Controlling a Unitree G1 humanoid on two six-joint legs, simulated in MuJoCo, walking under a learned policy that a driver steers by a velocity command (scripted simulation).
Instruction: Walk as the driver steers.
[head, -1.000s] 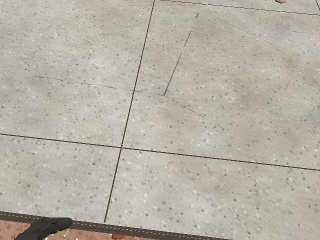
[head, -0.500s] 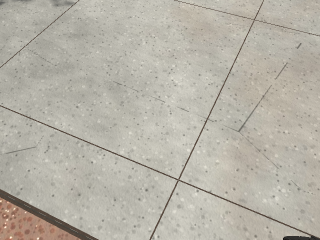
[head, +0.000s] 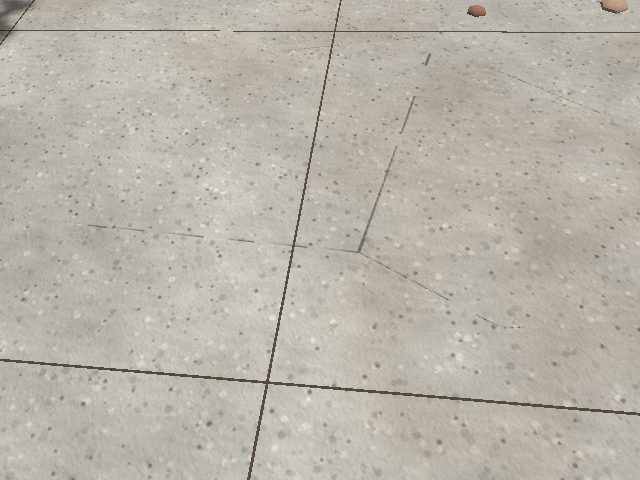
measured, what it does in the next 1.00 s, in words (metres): steps on the spot: left foot, then right foot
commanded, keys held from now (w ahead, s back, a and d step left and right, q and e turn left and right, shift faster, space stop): e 0.14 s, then no key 0.86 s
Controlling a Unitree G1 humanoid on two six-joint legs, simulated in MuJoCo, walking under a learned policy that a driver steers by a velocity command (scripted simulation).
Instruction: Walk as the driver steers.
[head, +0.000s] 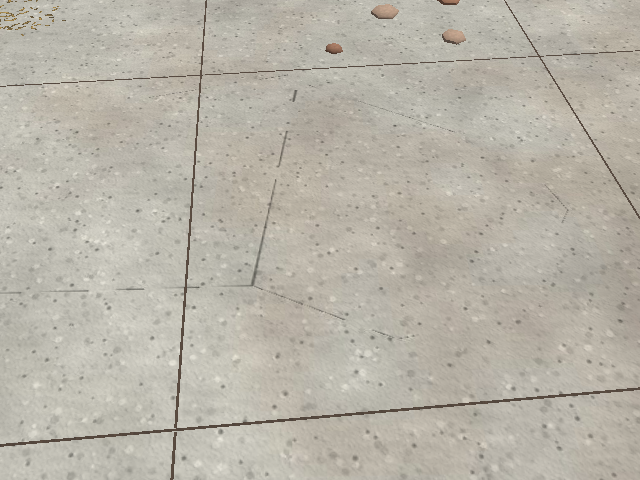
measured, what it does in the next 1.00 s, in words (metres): climbs: right foot 0.04 m higher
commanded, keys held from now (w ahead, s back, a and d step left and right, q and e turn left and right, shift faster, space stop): no key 0.02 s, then w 0.98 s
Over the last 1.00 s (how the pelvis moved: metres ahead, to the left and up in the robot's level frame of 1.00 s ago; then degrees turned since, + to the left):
-0.01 0.00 0.00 -11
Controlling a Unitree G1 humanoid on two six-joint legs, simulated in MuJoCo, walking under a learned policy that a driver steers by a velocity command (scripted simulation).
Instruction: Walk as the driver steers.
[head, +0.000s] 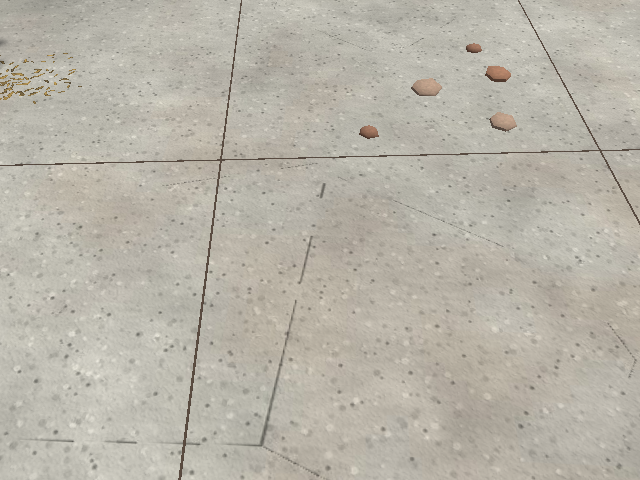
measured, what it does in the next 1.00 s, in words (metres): walks ahead: left foot, then right foot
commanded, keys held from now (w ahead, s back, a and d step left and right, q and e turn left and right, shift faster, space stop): w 0.68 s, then no key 0.32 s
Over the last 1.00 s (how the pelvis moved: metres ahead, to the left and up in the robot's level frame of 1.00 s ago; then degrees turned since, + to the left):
0.39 0.00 0.05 1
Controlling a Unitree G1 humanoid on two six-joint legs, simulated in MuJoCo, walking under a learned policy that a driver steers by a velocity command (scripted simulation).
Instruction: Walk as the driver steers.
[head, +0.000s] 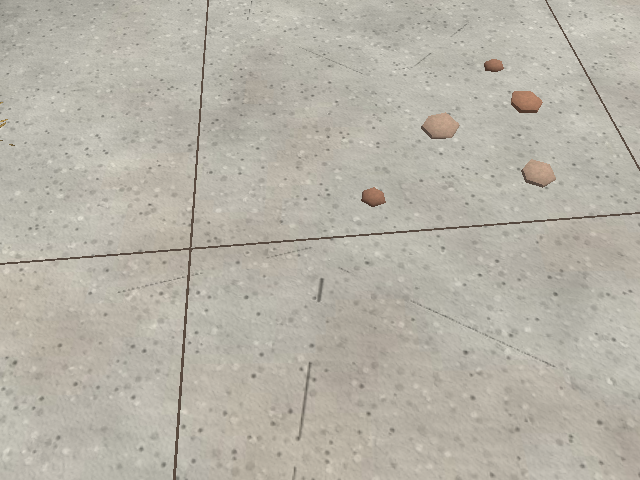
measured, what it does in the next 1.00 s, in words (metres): steps on the spot: left foot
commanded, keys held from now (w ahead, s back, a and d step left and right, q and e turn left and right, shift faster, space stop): no key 1.00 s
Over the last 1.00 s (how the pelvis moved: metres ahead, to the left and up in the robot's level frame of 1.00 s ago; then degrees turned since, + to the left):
0.53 0.03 -0.01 0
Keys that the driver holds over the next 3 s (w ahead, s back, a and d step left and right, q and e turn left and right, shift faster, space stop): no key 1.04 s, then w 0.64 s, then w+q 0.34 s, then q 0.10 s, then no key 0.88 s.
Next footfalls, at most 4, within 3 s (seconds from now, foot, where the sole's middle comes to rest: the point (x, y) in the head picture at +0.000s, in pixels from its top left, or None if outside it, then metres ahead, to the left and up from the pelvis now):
0.18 left None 0.11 0.15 -0.77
1.74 right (393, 451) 0.50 -0.09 -0.77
2.26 left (266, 347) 0.74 0.18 -0.77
2.64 right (371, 337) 0.76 -0.06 -0.77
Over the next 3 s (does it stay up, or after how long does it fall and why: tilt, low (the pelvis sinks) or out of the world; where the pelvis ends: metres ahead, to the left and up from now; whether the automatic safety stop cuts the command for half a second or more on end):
stays up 0.71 0.06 0.00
